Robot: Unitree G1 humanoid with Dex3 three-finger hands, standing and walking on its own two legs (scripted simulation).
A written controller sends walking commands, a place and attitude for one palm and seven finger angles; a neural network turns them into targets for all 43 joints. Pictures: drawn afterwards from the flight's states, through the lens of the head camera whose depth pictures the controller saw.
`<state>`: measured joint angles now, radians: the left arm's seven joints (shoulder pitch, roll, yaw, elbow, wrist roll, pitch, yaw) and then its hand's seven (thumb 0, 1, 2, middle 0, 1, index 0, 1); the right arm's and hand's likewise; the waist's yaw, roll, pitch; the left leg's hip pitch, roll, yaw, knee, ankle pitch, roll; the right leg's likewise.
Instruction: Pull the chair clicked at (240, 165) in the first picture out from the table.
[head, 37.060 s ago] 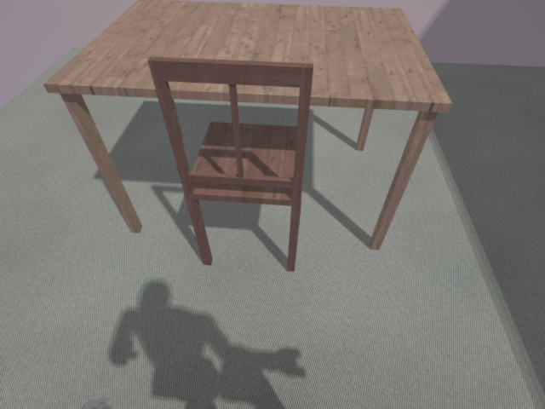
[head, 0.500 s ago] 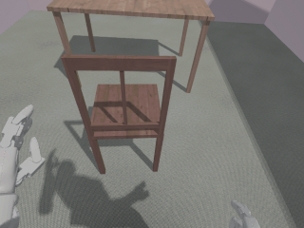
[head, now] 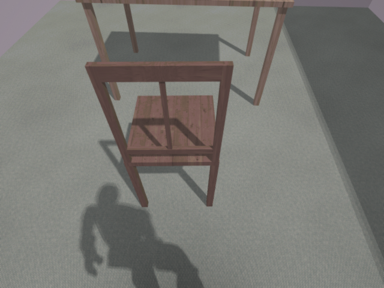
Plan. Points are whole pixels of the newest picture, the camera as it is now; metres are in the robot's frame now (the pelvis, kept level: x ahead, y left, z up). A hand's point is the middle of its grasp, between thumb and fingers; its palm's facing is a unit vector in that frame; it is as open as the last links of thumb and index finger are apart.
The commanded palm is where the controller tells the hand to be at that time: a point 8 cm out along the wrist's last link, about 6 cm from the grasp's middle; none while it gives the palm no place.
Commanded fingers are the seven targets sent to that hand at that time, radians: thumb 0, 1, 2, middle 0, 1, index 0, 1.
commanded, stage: let the arm hang, fingers relaxed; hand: left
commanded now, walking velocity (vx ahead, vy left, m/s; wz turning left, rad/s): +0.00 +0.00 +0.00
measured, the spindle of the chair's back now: (166, 119) +0.62 +0.12 -0.08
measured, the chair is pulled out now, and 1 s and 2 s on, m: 0.73 0.73 0.73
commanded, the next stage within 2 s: look to check the result in 0.56 s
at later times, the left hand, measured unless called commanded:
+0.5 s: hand out of the picture -0.01 +0.15 -0.17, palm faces +0.00 -0.99 -0.17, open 7.3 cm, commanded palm none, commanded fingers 0.00 0.90 0.90 -0.20 -0.30 -0.20 -0.30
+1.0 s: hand out of the picture +0.01 +0.15 -0.17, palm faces +0.00 -0.98 -0.18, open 7.3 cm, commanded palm none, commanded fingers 0.00 0.90 0.90 -0.20 -0.30 -0.20 -0.30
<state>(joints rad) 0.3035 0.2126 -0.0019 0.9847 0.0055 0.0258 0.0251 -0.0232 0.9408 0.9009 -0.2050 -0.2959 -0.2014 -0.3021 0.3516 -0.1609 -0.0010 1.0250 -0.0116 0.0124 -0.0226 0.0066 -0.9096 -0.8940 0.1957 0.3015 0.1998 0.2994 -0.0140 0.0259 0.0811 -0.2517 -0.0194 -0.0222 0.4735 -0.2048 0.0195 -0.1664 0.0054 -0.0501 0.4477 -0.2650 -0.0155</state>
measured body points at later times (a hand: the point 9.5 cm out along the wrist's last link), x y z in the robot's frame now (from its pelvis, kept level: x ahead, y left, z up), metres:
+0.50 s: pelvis +0.00 -0.01 +0.00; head +0.02 -0.02 +0.45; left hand -0.01 +0.20 -0.16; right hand -0.02 -0.22 -0.16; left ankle +0.03 +0.11 -0.74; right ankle -0.01 -0.11 -0.74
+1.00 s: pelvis +0.01 -0.02 +0.00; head +0.03 -0.02 +0.45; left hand +0.01 +0.20 -0.16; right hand -0.01 -0.22 -0.16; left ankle +0.03 +0.11 -0.74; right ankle -0.01 -0.11 -0.74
